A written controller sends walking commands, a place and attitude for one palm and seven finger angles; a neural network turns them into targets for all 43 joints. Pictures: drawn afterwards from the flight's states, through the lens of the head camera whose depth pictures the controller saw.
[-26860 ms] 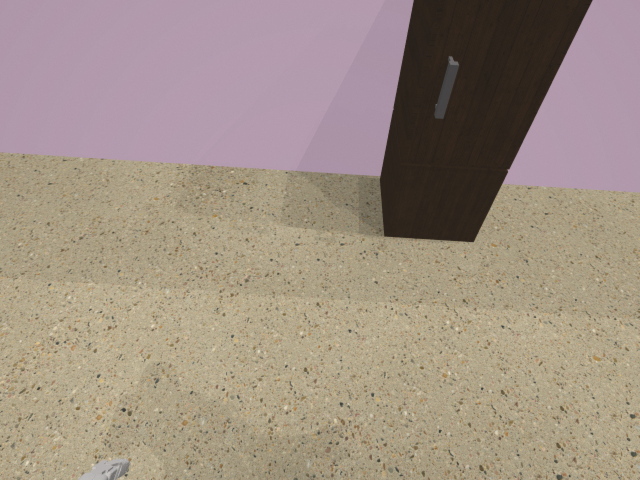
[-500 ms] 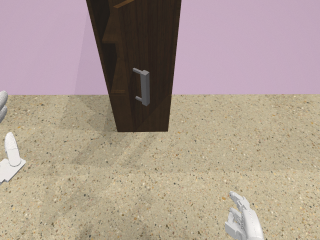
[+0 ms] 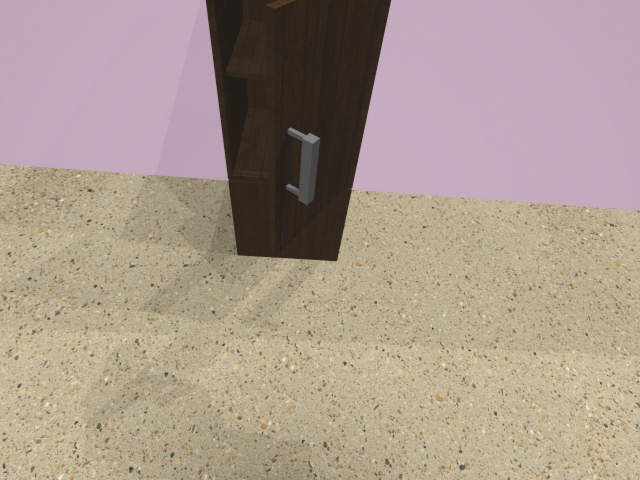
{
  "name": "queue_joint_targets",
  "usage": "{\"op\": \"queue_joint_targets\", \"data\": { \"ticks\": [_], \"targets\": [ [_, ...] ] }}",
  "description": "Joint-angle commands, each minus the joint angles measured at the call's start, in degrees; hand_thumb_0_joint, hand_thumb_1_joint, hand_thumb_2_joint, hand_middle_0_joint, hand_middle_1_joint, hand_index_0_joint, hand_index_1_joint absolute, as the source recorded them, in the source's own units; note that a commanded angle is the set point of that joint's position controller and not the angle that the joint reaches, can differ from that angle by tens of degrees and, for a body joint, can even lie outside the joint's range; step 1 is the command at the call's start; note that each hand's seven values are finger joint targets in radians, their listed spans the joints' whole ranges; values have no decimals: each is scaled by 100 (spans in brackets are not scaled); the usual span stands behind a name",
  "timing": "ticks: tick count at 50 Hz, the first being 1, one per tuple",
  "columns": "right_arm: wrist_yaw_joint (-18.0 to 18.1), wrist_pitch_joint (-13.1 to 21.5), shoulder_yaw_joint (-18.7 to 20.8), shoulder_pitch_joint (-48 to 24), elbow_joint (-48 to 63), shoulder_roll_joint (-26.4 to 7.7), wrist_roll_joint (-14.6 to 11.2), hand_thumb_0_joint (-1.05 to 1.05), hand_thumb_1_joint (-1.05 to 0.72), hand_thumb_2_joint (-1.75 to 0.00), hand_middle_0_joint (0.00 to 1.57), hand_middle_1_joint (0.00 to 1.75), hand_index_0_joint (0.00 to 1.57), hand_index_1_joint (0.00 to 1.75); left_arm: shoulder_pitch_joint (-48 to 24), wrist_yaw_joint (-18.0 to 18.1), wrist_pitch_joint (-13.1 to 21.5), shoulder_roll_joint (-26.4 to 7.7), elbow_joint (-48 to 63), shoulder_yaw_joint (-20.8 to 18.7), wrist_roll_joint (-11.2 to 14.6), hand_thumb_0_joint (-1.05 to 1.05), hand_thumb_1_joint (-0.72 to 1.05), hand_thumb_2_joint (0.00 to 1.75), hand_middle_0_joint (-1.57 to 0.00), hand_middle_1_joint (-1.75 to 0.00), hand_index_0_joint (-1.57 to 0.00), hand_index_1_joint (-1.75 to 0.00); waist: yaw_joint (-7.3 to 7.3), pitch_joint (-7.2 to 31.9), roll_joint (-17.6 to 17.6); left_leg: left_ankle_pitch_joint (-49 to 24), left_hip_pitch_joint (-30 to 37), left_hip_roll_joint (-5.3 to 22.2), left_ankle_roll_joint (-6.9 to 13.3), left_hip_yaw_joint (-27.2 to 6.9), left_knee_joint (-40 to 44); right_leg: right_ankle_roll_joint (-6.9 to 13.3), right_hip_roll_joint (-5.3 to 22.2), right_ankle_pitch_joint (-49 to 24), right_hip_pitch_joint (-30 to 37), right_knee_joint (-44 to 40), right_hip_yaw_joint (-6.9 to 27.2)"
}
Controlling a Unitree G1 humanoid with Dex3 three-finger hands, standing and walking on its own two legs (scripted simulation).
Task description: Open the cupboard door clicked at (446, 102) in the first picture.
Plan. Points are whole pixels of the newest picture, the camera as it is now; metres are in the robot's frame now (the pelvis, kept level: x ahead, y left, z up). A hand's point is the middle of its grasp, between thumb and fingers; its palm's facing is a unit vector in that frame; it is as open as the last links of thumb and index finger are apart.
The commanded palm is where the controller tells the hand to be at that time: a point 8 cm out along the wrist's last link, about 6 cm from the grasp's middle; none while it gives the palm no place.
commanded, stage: let the arm hang, fingers relaxed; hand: left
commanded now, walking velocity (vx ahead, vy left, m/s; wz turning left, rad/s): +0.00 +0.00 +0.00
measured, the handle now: (300, 166) +0.70 +0.07 -0.05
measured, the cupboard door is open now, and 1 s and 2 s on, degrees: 55 55 55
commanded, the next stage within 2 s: look to check the result in 0.74 s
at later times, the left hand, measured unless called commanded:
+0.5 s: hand out of the picture -0.03 +0.18 -0.17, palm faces +0.02 -0.98 -0.19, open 7.4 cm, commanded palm none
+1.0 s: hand out of the picture -0.01 +0.17 -0.17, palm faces +0.01 -0.98 -0.18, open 7.4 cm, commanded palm none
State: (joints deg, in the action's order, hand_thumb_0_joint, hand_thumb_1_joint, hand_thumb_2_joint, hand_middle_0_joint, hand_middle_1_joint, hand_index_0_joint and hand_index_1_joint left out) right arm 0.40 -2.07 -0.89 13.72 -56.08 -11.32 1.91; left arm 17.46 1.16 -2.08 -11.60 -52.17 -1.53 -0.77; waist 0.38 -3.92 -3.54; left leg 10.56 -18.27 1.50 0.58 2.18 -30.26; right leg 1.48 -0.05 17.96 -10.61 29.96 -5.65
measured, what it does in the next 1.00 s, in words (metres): stands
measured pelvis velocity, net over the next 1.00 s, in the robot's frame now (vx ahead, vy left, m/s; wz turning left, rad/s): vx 0.01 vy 0.01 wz -0.03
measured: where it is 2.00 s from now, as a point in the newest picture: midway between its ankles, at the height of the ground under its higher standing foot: outside the picture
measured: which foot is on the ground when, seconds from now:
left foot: down 0.00-1.00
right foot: down 0.00-1.00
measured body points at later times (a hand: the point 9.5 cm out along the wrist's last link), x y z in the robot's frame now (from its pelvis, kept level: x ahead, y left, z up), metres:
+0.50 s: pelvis -0.01 +0.02 +0.01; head -0.01 +0.01 +0.46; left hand -0.03 +0.24 -0.15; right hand -0.03 -0.18 -0.16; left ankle +0.06 +0.11 -0.73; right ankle -0.02 -0.10 -0.73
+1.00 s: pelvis +0.01 +0.01 +0.01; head +0.03 +0.00 +0.46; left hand -0.01 +0.22 -0.15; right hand -0.02 -0.20 -0.16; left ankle +0.06 +0.11 -0.73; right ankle -0.02 -0.10 -0.73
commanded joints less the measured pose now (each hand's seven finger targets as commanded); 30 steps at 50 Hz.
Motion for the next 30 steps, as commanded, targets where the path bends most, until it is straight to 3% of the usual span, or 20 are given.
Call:
{"op": "queue_joint_targets", "data": {
  "ticks": [1,2,5,14,20,23,30],
  "targets": [
    [67,117,199,-111,157,-560,-41,0,-90,-90,20,30,20,30,195,13,205,-664,-158,-69,13,0,90,90,-20,-30,-20,-30,-27,170,1611,780,164,402,95,-635,969,212,556,67,-99,-1090,783],
    [83,106,220,11,102,-584,-52,0,-90,-90,20,30,20,30,185,13,204,-644,-269,-72,5,0,90,90,-20,-30,-20,-30,-23,119,1274,854,174,443,105,-696,1011,209,532,143,-112,-1153,732],
    [105,104,237,264,-125,-561,-57,0,-90,-90,20,30,20,30,229,4,204,-544,-605,-25,8,0,90,90,-20,-30,-20,-30,15,73,828,1021,283,459,122,-728,1131,193,524,320,-240,-1225,710],
    [123,113,242,670,-579,-347,-53,0,-90,-90,20,30,20,30,500,59,207,-334,-1131,12,-1,0,90,90,-20,-30,-20,-30,11,-170,156,967,430,462,161,-659,1266,142,523,541,-570,-1240,690],
    [123,117,231,763,-741,-145,-51,0,-90,-90,20,30,20,30,625,94,213,-213,-1220,12,-1,0,90,90,-20,-30,-20,-30,-1,-325,221,860,408,437,153,-568,1255,122,540,575,-720,-1222,710],
    [135,142,231,798,-779,-79,-51,0,-90,-90,20,30,20,30,656,105,225,-156,-1247,-2,1,0,90,90,-20,-30,-20,-30,-3,-243,443,800,445,440,152,-585,1287,116,515,378,-650,-1139,691],
    [155,179,232,824,-823,0,-57,0,-90,-90,20,30,20,30,635,115,245,-74,-1255,-9,0,0,90,90,-20,-30,-20,-30,-13,-261,520,731,392,442,137,-550,1330,115,517,119,-525,-1110,709]
  ]
}}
